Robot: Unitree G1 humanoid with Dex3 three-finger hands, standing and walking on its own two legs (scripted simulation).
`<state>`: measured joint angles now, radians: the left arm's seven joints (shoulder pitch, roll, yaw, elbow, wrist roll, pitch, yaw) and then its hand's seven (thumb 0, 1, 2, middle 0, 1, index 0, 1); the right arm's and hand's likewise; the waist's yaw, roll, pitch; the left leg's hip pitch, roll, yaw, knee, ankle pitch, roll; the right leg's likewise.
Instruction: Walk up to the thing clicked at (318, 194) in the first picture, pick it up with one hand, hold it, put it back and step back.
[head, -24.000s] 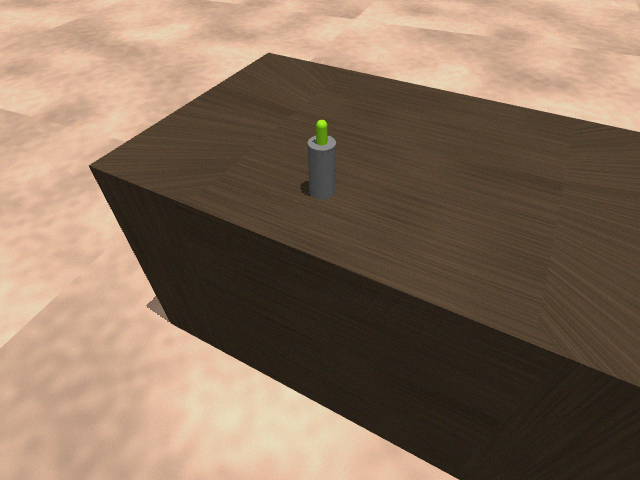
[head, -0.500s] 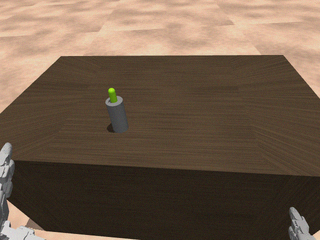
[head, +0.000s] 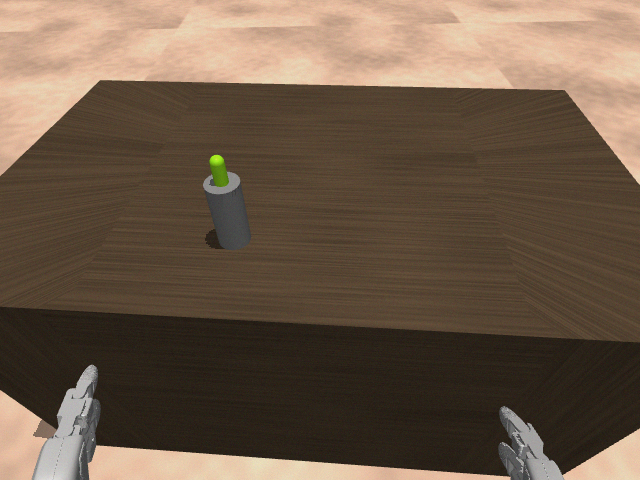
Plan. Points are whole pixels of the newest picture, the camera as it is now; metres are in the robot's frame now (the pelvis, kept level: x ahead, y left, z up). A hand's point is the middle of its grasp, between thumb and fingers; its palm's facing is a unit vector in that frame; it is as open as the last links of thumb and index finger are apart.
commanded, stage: home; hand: left
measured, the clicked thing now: (226, 201) +0.54 +0.19 +0.06
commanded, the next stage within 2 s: none
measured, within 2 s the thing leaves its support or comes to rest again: neither
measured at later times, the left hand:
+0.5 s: hand (193, 464) +0.19 +0.18 -0.05, palm faces +0.10 -0.97 -0.23, open 17.6 cm
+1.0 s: hand (196, 460) +0.20 +0.17 -0.06, palm faces +0.10 -0.97 -0.23, open 17.6 cm
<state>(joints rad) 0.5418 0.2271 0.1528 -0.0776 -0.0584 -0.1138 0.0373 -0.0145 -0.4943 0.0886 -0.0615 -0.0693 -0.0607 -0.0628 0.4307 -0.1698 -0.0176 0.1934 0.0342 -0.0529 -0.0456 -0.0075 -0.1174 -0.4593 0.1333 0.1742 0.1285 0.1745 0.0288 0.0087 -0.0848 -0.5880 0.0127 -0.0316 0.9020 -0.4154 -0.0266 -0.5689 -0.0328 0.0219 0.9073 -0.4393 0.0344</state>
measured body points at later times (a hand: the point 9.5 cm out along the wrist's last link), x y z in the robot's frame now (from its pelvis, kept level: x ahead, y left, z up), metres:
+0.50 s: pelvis +0.02 +0.00 -0.01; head +0.04 +0.00 +0.44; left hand +0.19 +0.23 -0.04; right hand +0.18 -0.23 -0.04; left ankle +0.03 +0.14 -0.69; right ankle +0.01 -0.14 -0.69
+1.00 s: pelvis +0.02 +0.00 -0.01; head +0.05 +0.00 +0.43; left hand +0.19 +0.22 -0.04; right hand +0.18 -0.23 -0.04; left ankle +0.03 +0.14 -0.69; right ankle +0.01 -0.14 -0.69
